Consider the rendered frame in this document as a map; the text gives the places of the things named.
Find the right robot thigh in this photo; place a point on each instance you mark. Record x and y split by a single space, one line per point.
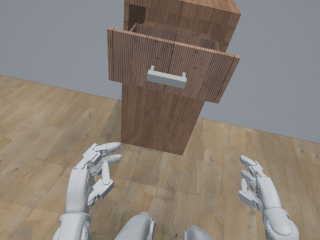
196 234

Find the robot thigh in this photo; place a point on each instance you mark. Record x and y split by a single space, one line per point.
196 234
139 227

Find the cabinet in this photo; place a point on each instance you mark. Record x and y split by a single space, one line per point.
159 120

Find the handle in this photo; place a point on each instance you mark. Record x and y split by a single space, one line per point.
166 79

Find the robot left forearm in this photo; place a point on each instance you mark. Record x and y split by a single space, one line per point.
74 226

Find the left robot thigh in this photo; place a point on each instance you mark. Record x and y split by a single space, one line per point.
139 227

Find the drawer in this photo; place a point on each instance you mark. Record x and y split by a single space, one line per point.
131 54

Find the robot left hand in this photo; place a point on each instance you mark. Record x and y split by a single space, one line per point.
79 197

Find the robot right hand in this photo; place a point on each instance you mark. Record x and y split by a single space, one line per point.
264 194

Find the robot right forearm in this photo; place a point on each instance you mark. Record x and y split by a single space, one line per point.
278 225

